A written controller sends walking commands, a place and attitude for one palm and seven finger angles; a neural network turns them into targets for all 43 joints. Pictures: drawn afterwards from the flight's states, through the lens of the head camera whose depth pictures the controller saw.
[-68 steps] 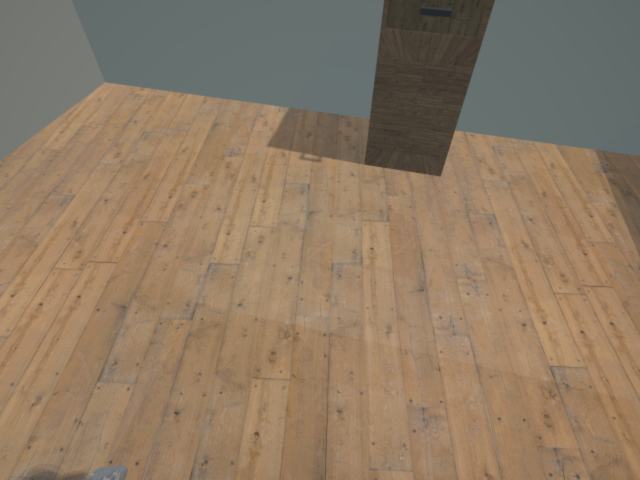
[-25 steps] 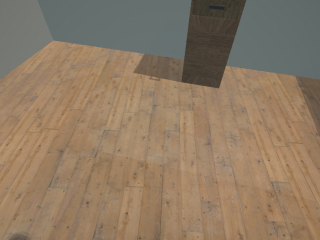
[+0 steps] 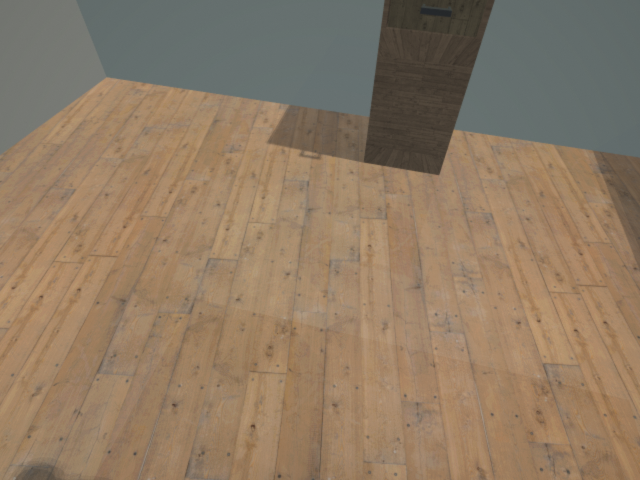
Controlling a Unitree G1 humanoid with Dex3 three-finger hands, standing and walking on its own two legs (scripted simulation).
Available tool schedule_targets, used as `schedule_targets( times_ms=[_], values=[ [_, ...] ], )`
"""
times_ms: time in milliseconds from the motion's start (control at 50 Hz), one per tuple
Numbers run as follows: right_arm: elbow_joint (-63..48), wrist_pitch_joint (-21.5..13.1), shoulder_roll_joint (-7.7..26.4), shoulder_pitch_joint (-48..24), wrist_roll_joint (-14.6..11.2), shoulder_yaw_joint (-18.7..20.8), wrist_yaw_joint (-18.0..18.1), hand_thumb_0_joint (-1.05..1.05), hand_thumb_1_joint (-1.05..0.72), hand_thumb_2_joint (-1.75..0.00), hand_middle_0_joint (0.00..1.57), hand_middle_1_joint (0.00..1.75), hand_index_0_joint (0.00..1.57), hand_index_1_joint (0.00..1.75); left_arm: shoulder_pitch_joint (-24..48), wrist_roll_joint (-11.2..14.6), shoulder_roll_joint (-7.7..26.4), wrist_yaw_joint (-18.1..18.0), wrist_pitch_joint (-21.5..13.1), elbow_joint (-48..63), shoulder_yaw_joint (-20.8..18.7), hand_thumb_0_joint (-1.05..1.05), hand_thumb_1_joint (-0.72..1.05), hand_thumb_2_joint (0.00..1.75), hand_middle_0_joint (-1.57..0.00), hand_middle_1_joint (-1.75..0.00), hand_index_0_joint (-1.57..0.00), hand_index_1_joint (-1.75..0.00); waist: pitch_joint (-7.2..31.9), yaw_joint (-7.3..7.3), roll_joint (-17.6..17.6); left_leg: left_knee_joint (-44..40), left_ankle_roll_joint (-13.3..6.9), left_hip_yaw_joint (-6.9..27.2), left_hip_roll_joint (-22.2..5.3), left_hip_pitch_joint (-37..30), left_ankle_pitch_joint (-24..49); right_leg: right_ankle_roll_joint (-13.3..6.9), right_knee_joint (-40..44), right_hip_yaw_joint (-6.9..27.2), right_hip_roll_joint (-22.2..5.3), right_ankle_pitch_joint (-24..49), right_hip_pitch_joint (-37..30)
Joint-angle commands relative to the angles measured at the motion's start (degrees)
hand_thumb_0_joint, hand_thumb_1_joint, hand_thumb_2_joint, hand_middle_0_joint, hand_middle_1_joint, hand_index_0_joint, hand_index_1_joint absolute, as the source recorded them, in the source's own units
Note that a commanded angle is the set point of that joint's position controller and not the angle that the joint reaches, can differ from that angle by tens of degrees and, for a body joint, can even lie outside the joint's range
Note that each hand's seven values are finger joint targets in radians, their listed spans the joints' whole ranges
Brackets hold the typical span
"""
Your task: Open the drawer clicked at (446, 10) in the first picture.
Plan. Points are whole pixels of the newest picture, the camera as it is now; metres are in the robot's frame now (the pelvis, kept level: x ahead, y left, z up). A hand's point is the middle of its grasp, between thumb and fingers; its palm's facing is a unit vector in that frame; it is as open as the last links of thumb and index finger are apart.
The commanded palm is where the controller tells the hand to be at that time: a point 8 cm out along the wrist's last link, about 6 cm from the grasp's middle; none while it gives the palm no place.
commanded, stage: look at it before walking up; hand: left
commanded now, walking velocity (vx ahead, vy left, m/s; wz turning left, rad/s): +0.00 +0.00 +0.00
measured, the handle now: (436, 9) +1.68 -0.34 -0.01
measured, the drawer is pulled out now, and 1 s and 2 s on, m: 0.00 0.00 0.00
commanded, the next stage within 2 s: walk to a spot facing it in 0.08 s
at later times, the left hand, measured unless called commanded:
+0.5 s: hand out of the picture +0.07 +0.19 -0.18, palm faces -0.11 -0.97 -0.23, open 7.4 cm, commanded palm none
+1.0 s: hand (214, 432) +0.23 +0.19 -0.20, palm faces -0.23 -0.96 -0.18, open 7.4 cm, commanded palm none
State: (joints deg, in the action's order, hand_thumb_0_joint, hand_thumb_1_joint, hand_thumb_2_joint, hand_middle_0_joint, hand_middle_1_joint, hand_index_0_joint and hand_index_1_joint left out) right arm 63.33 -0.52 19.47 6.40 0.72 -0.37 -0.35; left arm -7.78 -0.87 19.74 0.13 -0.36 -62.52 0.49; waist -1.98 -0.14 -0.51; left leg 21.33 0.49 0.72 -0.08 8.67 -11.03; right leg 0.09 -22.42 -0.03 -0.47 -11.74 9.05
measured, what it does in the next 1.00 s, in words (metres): walks ahead, turning right: left foot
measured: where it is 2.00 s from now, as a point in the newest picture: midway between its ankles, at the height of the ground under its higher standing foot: (381, 366)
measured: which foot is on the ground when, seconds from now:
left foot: down 0.00-0.52, up 0.54-0.92, down 0.94-1.00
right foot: down 0.00-0.94, up 0.96-1.00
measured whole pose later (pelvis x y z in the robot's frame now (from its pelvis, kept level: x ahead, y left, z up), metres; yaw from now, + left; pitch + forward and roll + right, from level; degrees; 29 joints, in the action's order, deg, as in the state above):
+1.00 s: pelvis +0.24 -0.01 -0.03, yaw -20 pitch +0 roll +0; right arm 53.3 -4.2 8.9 5.2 1.8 1.4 -0.7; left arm -24.2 -1.1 11.1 -0.2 -1.6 -62.3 -3.7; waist -3.5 -2.8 -2.9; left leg 38.3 -1.6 -8.1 -4.3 24.3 -12.9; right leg -2.1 -54.9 4.6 1.1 -29.0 11.0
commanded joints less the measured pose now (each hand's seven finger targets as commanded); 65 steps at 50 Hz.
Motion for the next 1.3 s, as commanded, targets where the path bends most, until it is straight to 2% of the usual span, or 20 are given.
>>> schedule_targets(
  times_ms=[0,160,200,280,380,420,460,500,520,580,640,800,840,880,900,920,940,1000,1060,1280],
  values=[
    [-3.28,-1.57,11.73,-2.71,-0.32,2.41,0.96,0.0,-0.9,-0.9,0.2,0.3,0.2,0.3,2.46,0.23,11.62,-0.72,-1.2,3.78,-2.37,0.0,0.9,0.9,-0.2,-0.3,-0.2,-0.3,4.82,-0.02,0.21,-3.08,-2.04,5.29,-6.69,-1.33,8.15,-1.79,3.83,5.65,-6.63,7.5,-1.59],
    [-3.3,-1.48,11.83,-3.07,-0.35,2.3,1.0,0.0,-0.9,-0.9,0.2,0.3,0.2,0.3,2.41,0.23,11.74,-0.75,-1.14,3.64,-2.33,0.0,0.9,0.9,-0.2,-0.3,-0.2,-0.3,3.97,-0.12,0.73,-3.53,-2.02,5.23,-6.75,-1.69,8.49,-1.71,4.3,5.43,-6.66,7.71,-1.58],
    [-1.95,-0.49,5.51,0.25,0.16,0.94,0.88,0.0,-0.9,-0.9,0.2,0.3,0.2,0.3,-0.7,0.21,5.47,-0.84,0.08,2.37,-1.21,0.0,0.9,0.9,-0.2,-0.3,-0.2,-0.3,3.57,0.01,-0.02,-2.11,-0.82,3.08,-6.47,-1.85,1.48,-1.05,3.98,5.93,-5.76,0.26,0.14],
    [-3.45,0.37,6.11,3.61,0.67,2.09,0.82,0.0,-0.9,-0.9,0.2,0.3,0.2,0.3,-3.63,-0.45,5.18,0.46,1.57,4.65,-2.36,0.0,0.9,0.9,-0.2,-0.3,-0.2,-0.3,-3.31,0.12,0.58,-2.42,-2.06,3.44,-7.44,3.73,-20.72,-2.45,1.66,8.59,-2.75,-19.0,8.72],
    [-5.74,-1.14,9.34,8.22,0.37,4.66,1.26,0.0,-0.9,-0.9,0.2,0.3,0.2,0.3,-5.02,-0.42,0.55,1.84,0.38,9.18,-3.5,0.0,0.9,0.9,-0.2,-0.3,-0.2,-0.3,-3.29,1.23,10.99,-7.19,-9.4,13.08,-19.59,-2.3,-21.34,-1.2,-19.46,-0.97,1.65,-13.93,19.46],
    [-6.07,-1.69,7.83,8.6,0.49,4.83,1.28,0.0,-0.9,-0.9,0.2,0.3,0.2,0.3,-4.27,-0.37,-0.24,2.21,-0.16,10.38,-3.88,0.0,0.9,0.9,-0.2,-0.3,-0.2,-0.3,-2.77,1.09,9.74,-4.3,-10.05,9.58,-20.48,-2.86,-10.63,-0.85,-19.38,-1.52,-0.91,-16.37,18.78],
    [-6.7,-1.71,5.88,5.45,0.63,4.44,1.33,0.0,-0.9,-0.9,0.2,0.3,0.2,0.3,-13.1,-0.64,-1.59,2.28,-0.77,7.72,-4.45,0.0,0.9,0.9,-0.2,-0.3,-0.2,-0.3,-1.04,-3.69,5.57,9.48,-5.55,-0.18,-15.36,6.96,-5.36,-1.58,-8.43,-3.65,0.15,-8.55,2.05],
    [-12.33,-2.31,-0.68,-1.16,0.04,2.84,0.38,0.0,-0.9,-0.9,0.2,0.3,0.2,0.3,-27.79,-0.35,7.91,0.57,-2.18,3.67,-6.31,0.0,0.9,0.9,-0.2,-0.3,-0.2,-0.3,0.02,-8.67,-20.65,42.41,0.89,-8.86,-2.12,34.78,-23.91,-11.18,11.12,35.7,-20.71,-6.18,-14.07],
    [-12.94,-2.7,1.32,-3.83,0.24,3.27,0.59,0.0,-0.9,-0.9,0.2,0.3,0.2,0.3,-28.65,0.12,6.33,-0.51,-2.46,3.44,-6.04,0.0,0.9,0.9,-0.2,-0.3,-0.2,-0.3,-0.69,-8.73,-13.52,45.81,0.26,-2.02,-4.67,36.75,-20.54,-13.84,11.03,37.82,-21.33,-2.48,-13.36],
    [-11.05,-2.63,-1.25,-2.51,0.68,3.6,0.13,0.0,-0.9,-0.9,0.2,0.3,0.2,0.3,-20.85,-0.58,1.34,-0.77,-2.89,5.25,-4.74,0.0,0.9,0.9,-0.2,-0.3,-0.2,-0.3,-3.78,-3.4,-1.15,44.98,1.58,-1.34,-7.72,34.18,-10.79,-14.38,9.29,26.47,-17.19,-0.1,-6.03],
    [-10.18,-1.65,-3.58,1.01,0.52,3.9,-0.41,0.0,-0.9,-0.9,0.2,0.3,0.2,0.3,-19.04,-0.64,-0.08,-0.78,-3.59,5.04,-4.61,0.0,0.9,0.9,-0.2,-0.3,-0.2,-0.3,-2.6,-0.95,-4.6,39.94,2.64,-3.36,-7.3,30.0,-4.91,-12.06,9.96,17.18,-12.96,5.88,-2.6],
    [-13.92,-2.51,-5.86,-5.99,0.09,3.66,-1.34,0.0,-0.9,-0.9,0.2,0.3,0.2,0.3,-20.96,-0.74,-0.98,-1.23,-3.58,2.93,-4.75,0.0,0.9,0.9,-0.2,-0.3,-0.2,-0.3,-4.29,-2.84,-7.72,21.46,1.56,-6.44,-4.58,22.77,0.65,-9.13,8.1,13.04,-9.97,14.71,-2.48],
    [-13.57,-2.97,-5.28,-3.8,0.0,3.96,-1.09,0.0,-0.9,-0.9,0.2,0.3,0.2,0.3,-19.44,-0.82,-0.18,-1.27,-3.4,3.2,-5.26,0.0,0.9,0.9,-0.2,-0.3,-0.2,-0.3,-3.35,-1.58,-8.57,16.72,0.7,-7.09,-3.28,16.23,-1.05,-8.78,5.09,12.9,-9.97,18.03,-2.08],
    [-9.94,-3.6,-2.94,7.48,0.39,4.54,0.12,0.0,-0.9,-0.9,0.2,0.3,0.2,0.3,-17.45,-0.36,-0.13,-1.23,-3.38,3.77,-5.65,0.0,0.9,0.9,-0.2,-0.3,-0.2,-0.3,2.0,3.51,-5.32,8.5,-0.43,-7.86,-1.45,0.08,1.74,-6.77,-8.01,9.9,-6.28,26.13,0.58],
    [-7.36,-3.87,1.46,16.35,0.87,5.53,1.03,0.0,-0.9,-0.9,0.2,0.3,0.2,0.3,-18.48,0.13,-2.13,-0.86,-3.36,4.19,-5.54,0.0,0.9,0.9,-0.2,-0.3,-0.2,-0.3,8.68,6.65,1.07,7.45,-2.43,-0.97,-8.07,-15.6,1.52,-5.06,-20.88,7.8,-3.56,19.24,8.55],
    [-6.29,-3.85,8.37,22.93,1.46,7.19,1.31,0.0,-0.9,-0.9,0.2,0.3,0.2,0.3,-21.55,0.63,-5.87,-0.13,-3.08,5.11,-5.24,0.0,0.9,0.9,-0.2,-0.3,-0.2,-0.3,14.77,7.01,17.5,2.58,-8.16,21.46,-25.76,-25.06,-0.29,-2.38,-41.25,0.44,3.76,-14.44,20.92],
    [-6.55,-3.11,7.64,22.27,0.93,6.41,1.01,0.0,-0.9,-0.9,0.2,0.3,0.2,0.3,-18.36,0.13,-5.28,-0.15,-3.42,6.7,-5.16,0.0,0.9,0.9,-0.2,-0.3,-0.2,-0.3,11.9,6.35,15.37,-5.94,-10.99,28.57,-29.91,-17.4,-11.57,-3.03,-50.37,2.3,3.02,-21.52,24.55],
    [-8.14,-3.88,-2.47,11.48,0.92,4.23,1.34,0.0,-0.9,-0.9,0.2,0.3,0.2,0.3,-10.7,-0.99,-5.8,1.09,-2.21,7.34,-5.38,0.0,0.9,0.9,-0.2,-0.3,-0.2,-0.3,-2.51,2.3,8.32,-11.25,-8.08,16.5,-23.63,2.2,-18.78,-2.5,-54.46,2.51,-4.36,-8.68,28.18],
    [-7.36,-4.81,-4.2,9.38,0.79,3.91,1.58,0.0,-0.9,-0.9,0.2,0.3,0.2,0.3,-13.24,-1.31,-7.81,1.71,-0.13,6.54,-5.28,0.0,0.9,0.9,-0.2,-0.3,-0.2,-0.3,-1.13,-1.19,7.56,-10.84,-6.7,1.95,-19.5,7.51,-8.38,-1.23,-48.6,0.78,-5.92,-4.61,23.22],
    [-3.02,-4.3,-1.4,18.33,1.36,4.68,1.03,0.0,-0.9,-0.9,0.2,0.3,0.2,0.3,4.13,-1.19,-7.87,2.39,-0.28,12.17,-4.37,0.0,0.9,0.9,-0.2,-0.3,-0.2,-0.3,-3.01,2.82,6.18,-8.82,-7.62,-8.33,-19.74,-4.27,7.14,-0.6,-16.56,-5.92,-4.99,-0.37,20.9]
  ],
)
